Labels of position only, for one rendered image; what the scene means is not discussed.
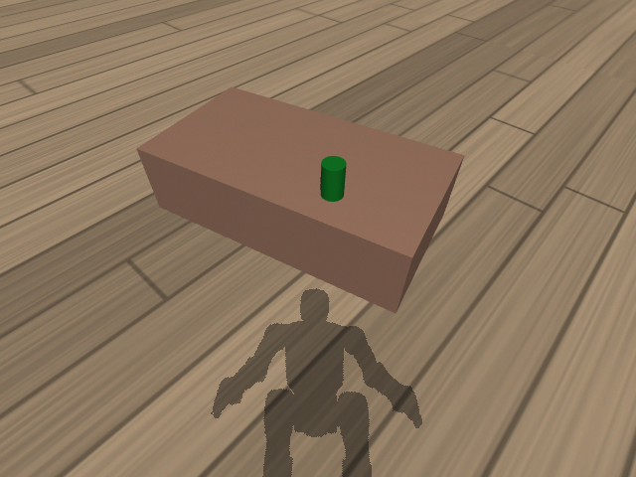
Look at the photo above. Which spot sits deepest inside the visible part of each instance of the can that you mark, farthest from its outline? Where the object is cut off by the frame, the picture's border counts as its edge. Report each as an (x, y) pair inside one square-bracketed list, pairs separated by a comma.
[(333, 172)]

